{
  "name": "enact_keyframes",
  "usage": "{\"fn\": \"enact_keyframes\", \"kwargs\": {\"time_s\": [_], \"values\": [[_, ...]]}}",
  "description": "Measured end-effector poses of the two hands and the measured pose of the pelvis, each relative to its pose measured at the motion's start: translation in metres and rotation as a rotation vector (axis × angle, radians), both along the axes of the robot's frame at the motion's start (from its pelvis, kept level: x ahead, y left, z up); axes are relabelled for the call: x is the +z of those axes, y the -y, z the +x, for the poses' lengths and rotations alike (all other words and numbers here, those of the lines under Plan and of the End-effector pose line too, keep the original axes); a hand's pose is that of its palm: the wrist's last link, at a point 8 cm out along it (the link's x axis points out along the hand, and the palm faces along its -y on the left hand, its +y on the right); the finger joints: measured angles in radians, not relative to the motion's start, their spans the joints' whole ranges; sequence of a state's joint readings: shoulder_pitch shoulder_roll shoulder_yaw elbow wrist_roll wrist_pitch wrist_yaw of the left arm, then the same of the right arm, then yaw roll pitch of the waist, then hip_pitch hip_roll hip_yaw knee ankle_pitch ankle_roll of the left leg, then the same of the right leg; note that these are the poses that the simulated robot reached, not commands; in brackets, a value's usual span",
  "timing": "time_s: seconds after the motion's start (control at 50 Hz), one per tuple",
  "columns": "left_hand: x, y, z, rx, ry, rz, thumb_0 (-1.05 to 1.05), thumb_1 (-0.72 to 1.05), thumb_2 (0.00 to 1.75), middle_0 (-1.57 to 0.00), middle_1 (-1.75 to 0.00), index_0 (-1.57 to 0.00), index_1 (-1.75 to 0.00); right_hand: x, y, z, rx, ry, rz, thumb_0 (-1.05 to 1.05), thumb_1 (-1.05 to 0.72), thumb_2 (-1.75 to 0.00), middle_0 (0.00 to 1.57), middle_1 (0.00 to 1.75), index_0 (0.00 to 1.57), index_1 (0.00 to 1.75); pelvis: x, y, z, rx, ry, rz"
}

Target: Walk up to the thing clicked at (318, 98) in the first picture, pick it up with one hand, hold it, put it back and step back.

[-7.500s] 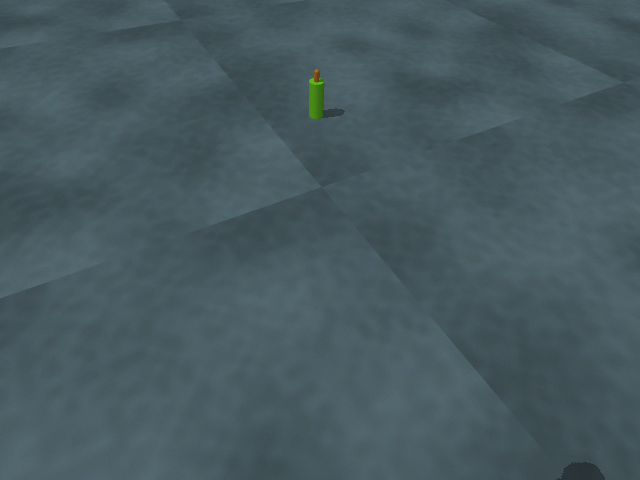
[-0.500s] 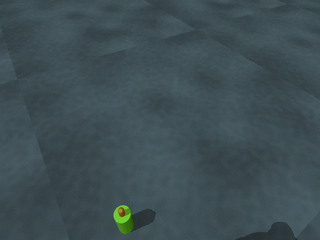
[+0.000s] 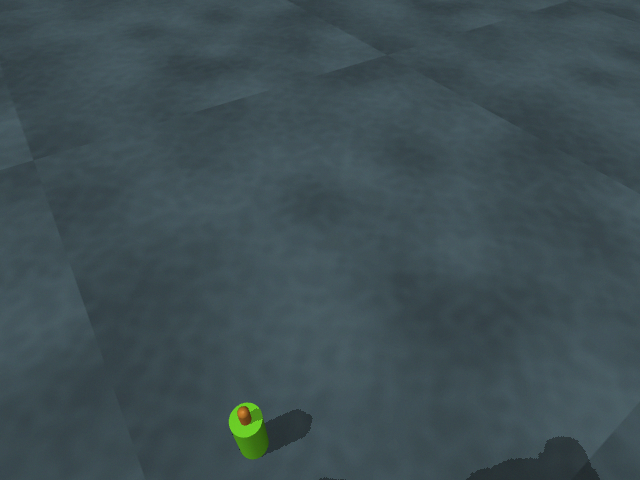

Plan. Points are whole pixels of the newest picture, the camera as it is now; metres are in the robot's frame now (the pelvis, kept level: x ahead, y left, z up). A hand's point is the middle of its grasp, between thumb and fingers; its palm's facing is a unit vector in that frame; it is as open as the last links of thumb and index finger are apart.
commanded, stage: stand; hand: left
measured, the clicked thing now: (248, 428) +0.39 +0.18 -0.64
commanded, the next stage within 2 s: go down in 1.82 s
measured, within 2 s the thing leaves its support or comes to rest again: neither
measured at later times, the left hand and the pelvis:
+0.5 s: hand out of the picture +0.07 +0.25 -0.16, palm faces -0.03 -0.94 -0.33, open 7.4 cm; pelvis +0.00 +0.00 +0.00, yaw +0 degrees
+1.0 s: hand out of the picture +0.08 +0.25 -0.16, palm faces -0.04 -0.94 -0.33, open 7.4 cm; pelvis +0.01 +0.00 +0.00, yaw -1 degrees
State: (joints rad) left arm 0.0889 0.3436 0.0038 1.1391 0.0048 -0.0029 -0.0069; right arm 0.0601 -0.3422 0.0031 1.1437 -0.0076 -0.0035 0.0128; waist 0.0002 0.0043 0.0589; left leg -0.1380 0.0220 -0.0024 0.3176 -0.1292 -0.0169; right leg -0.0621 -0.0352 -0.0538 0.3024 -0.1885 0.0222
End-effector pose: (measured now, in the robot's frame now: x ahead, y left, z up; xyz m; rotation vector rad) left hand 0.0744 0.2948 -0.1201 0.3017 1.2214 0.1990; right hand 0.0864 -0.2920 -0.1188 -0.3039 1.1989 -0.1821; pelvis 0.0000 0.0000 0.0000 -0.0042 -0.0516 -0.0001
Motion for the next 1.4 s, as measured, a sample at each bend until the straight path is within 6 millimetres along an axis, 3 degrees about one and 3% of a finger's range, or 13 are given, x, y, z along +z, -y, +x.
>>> {"fn": "enact_keyframes", "kwargs": {"time_s": [0.22,0.36,1.4], "values": [[-0.003,-0.001,-0.019,0.002,-0.041,0.0,0.01,0.9,0.9,-0.2,-0.3,-0.2,-0.3,-0.002,0.006,-0.03,-0.023,-0.06,-0.009,0.0,-0.9,-0.9,0.2,0.3,0.2,0.3,0.0,0.001,-0.005,-0.002,-0.01,0.0],[-0.004,-0.001,-0.021,0.002,-0.053,-0.001,0.01,0.9,0.9,-0.2,-0.3,-0.2,-0.3,-0.003,0.008,-0.037,-0.034,-0.083,-0.013,0.0,-0.9,-0.9,0.2,0.3,0.2,0.3,0.0,0.001,-0.003,-0.004,-0.012,0.002],[0.0,0.005,0.019,-0.016,-0.013,0.007,0.01,0.9,0.9,-0.2,-0.3,-0.2,-0.3,-0.001,0.01,0.006,-0.016,-0.028,-0.011,0.0,-0.9,-0.9,0.2,0.3,0.2,0.3,0.0,0.005,0.021,-0.013,-0.023,0.006]]}}
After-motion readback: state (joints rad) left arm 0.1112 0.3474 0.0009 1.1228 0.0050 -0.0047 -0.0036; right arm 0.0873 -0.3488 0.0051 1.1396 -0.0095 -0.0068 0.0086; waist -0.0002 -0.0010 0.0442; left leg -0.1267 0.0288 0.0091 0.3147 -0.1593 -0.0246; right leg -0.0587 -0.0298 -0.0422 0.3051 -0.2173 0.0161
